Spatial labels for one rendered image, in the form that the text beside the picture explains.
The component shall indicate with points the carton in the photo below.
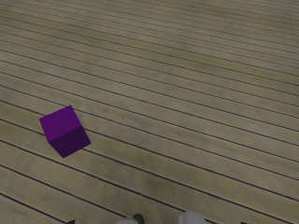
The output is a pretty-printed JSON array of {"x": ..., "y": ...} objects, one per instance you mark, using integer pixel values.
[{"x": 64, "y": 131}]

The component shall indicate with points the right robot thigh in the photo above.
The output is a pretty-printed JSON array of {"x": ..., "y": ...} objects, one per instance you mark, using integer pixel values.
[{"x": 191, "y": 218}]

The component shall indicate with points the robot left foot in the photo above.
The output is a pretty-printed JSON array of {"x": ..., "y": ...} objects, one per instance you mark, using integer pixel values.
[{"x": 139, "y": 219}]

